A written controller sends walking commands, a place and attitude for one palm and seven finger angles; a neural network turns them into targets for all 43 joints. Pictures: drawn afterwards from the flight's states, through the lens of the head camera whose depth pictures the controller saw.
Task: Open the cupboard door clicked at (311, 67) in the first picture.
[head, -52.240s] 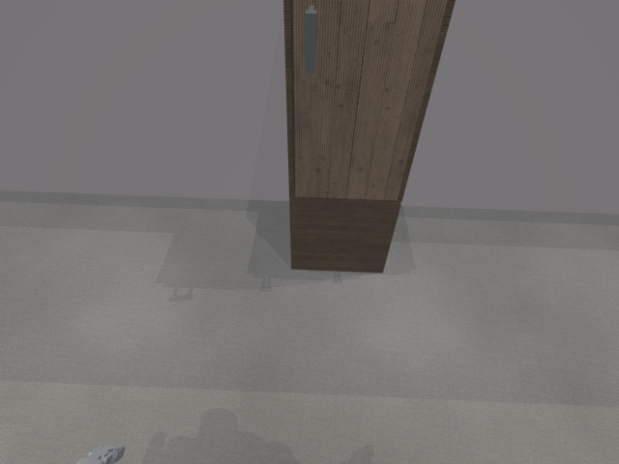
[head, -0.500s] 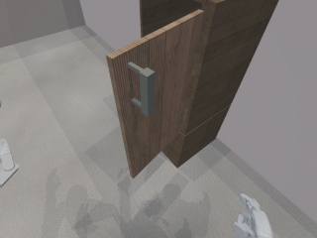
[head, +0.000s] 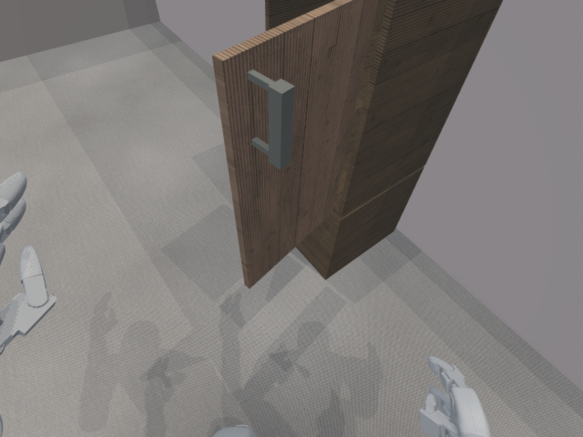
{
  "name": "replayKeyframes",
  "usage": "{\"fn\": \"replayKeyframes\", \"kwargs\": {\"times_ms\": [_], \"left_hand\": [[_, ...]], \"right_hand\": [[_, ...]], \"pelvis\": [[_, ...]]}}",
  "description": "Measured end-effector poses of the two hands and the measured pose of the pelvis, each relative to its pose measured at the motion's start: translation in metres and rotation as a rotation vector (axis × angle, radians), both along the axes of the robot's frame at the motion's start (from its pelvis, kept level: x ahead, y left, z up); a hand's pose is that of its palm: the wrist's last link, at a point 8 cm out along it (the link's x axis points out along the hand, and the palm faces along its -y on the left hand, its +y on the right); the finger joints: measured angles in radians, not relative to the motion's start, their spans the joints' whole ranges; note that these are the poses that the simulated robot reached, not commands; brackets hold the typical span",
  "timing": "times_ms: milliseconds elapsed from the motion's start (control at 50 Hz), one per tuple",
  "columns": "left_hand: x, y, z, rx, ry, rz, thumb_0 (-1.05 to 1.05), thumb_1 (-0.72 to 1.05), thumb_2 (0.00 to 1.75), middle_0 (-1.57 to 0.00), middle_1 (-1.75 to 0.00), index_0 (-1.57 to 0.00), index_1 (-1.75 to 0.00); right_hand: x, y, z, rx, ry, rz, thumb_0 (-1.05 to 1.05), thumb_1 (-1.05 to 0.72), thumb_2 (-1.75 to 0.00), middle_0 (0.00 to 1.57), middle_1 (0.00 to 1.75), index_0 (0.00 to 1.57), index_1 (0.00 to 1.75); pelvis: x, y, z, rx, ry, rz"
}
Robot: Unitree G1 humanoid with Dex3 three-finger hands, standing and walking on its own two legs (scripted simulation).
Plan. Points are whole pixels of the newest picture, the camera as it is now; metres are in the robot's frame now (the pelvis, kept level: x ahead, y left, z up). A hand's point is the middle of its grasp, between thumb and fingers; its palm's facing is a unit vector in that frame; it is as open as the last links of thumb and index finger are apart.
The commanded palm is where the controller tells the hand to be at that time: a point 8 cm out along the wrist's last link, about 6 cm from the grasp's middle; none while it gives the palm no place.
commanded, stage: step back with the hand held close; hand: left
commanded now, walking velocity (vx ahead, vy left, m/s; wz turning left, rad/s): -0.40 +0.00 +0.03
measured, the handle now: (268, 120) +0.49 +0.07 +0.16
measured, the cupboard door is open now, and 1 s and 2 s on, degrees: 100 100 100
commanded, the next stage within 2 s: stop stepping back and stand still in 0.04 s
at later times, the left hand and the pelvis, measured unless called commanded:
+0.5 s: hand out of the picture +0.06 +0.25 +0.17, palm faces +0.44 -0.78 -0.45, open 7.4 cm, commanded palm +0.01 +0.29 +0.18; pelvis -0.14 -0.01 +0.01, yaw -1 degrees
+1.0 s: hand out of the picture +0.04 +0.26 +0.18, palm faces +0.43 -0.76 -0.49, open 7.4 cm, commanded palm -0.02 +0.31 +0.18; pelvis -0.16 +0.01 +0.00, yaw +1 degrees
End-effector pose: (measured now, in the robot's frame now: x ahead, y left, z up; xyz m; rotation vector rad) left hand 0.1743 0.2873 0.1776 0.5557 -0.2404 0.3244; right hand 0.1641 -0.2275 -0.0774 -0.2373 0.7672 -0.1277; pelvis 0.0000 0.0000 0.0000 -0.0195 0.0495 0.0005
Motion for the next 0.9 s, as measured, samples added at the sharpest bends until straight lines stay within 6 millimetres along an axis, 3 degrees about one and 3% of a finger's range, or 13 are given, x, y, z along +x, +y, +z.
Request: {"fn": "replayKeyframes", "kwargs": {"times_ms": [140,280,400,480,560,620,760,900], "left_hand": [[-0.02,0.025,0.007,0.046,0.019,-0.032,0.01,0.88,0.9,-0.22,-0.31,-0.22,-0.31],[-0.081,0.017,0.022,0.029,0.027,-0.046,0.01,0.89,0.9,-0.21,-0.31,-0.21,-0.31],[-0.126,0.016,0.013,-0.006,0.032,0.081,0.01,0.89,0.9,-0.22,-0.31,-0.21,-0.31],[-0.152,0.0,0.011,-0.033,0.019,0.103,0.01,0.89,0.9,-0.21,-0.31,-0.21,-0.31],[-0.169,-0.009,0.02,-0.047,-0.027,0.082,0.01,0.88,0.9,-0.21,-0.31,-0.21,-0.31],[-0.171,-0.005,0.02,-0.036,-0.041,0.095,0.01,0.88,0.9,-0.22,-0.31,-0.21,-0.31],[-0.167,0.011,0.01,-0.035,-0.027,0.123,0.01,0.88,0.9,-0.21,-0.31,-0.21,-0.31],[-0.167,0.013,0.012,0.015,-0.05,0.056,0.01,0.89,0.9,-0.21,-0.31,-0.21,-0.31]], "right_hand": [[-0.019,0.004,0.025,-0.059,-0.04,-0.023,0.01,-0.91,-0.9,0.2,0.3,0.2,0.29],[-0.065,0.017,0.039,-0.006,-0.109,-0.009,0.01,-0.91,-0.9,0.21,0.3,0.2,0.29],[-0.112,0.012,0.026,0.02,-0.083,0.006,0.01,-0.9,-0.9,0.21,0.3,0.2,0.3],[-0.141,-0.002,0.006,0.017,-0.029,0.033,0.01,-0.9,-0.9,0.21,0.3,0.2,0.3],[-0.173,-0.02,0.001,0.009,0.03,-0.012,0.01,-0.9,-0.9,0.21,0.3,0.2,0.3],[-0.189,-0.033,0.0,-0.015,0.048,-0.049,0.01,-0.9,-0.9,0.21,0.3,0.2,0.3],[-0.198,-0.043,0.001,-0.07,0.053,-0.074,0.01,-0.91,-0.9,0.2,0.3,0.2,0.29],[-0.178,-0.015,0.006,-0.028,-0.059,-0.056,0.01,-0.91,-0.9,0.2,0.3,0.2,0.29]], "pelvis": [[-0.035,0.013,0.008,-0.006,0.0,-0.007],[-0.074,0.014,0.016,-0.036,-0.023,-0.035],[-0.107,-0.002,0.013,0.013,-0.023,-0.005],[-0.135,-0.011,0.006,0.032,-0.029,-0.012],[-0.139,-0.015,0.012,0.047,-0.026,-0.012],[-0.142,-0.016,0.014,0.054,-0.023,0.002],[-0.147,-0.005,0.01,0.047,-0.029,0.01],[-0.154,0.006,0.0,0.054,-0.062,-0.007]]}}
